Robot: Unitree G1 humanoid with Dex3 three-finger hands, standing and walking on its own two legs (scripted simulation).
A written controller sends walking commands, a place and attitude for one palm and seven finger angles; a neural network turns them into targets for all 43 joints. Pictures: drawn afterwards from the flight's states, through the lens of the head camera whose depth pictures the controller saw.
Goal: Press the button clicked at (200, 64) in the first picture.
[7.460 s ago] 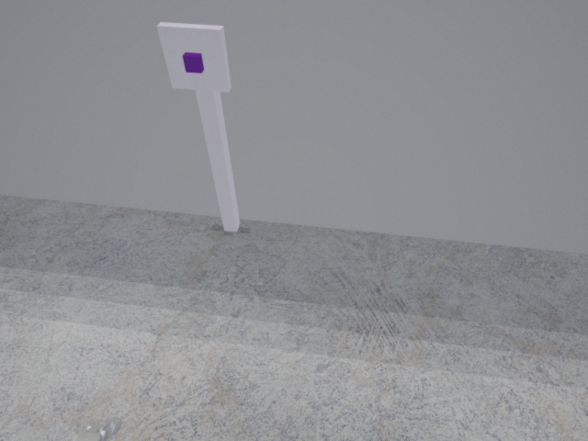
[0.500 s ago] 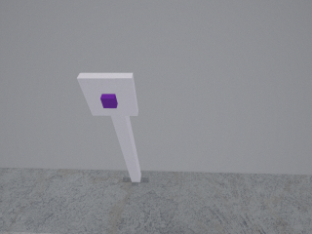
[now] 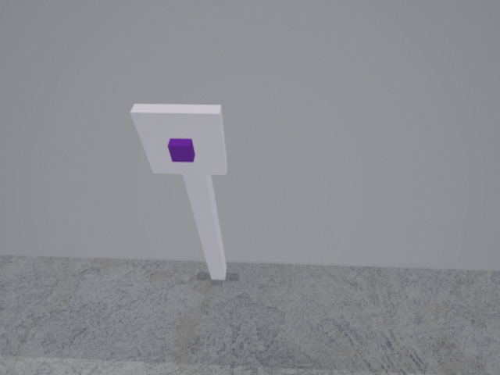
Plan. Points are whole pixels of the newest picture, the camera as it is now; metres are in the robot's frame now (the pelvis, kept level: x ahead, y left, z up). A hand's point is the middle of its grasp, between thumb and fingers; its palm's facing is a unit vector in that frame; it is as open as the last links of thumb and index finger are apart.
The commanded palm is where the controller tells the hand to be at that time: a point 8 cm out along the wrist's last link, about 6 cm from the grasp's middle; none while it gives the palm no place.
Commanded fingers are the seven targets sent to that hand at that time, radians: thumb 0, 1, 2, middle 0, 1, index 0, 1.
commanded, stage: look again from close up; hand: left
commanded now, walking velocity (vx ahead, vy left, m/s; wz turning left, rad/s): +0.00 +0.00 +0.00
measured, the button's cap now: (182, 149) +0.55 +0.19 +0.02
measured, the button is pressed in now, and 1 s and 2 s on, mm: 0 0 0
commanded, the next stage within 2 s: shuffle to correct the standing spot in 0.38 s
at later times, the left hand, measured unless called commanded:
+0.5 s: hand out of the picture +0.00 +0.22 -0.18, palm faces +0.01 -0.98 -0.19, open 7.4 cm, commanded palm none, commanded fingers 0.00 0.90 0.90 -0.20 -0.30 -0.20 -0.30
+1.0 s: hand out of the picture +0.08 +0.14 -0.18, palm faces +0.01 -0.98 -0.20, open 7.3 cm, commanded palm none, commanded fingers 0.00 0.90 0.90 -0.20 -0.30 -0.20 -0.30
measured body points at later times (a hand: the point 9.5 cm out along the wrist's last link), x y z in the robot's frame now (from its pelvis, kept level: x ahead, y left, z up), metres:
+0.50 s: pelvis +0.00 +0.06 +0.00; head +0.02 +0.05 +0.45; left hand +0.00 +0.27 -0.16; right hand -0.02 -0.14 -0.17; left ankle -0.02 +0.11 -0.74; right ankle +0.00 -0.08 -0.74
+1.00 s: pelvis +0.07 -0.03 -0.01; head +0.10 -0.04 +0.44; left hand +0.08 +0.19 -0.16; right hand +0.04 -0.25 -0.17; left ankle +0.01 +0.10 -0.70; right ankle +0.06 -0.09 -0.74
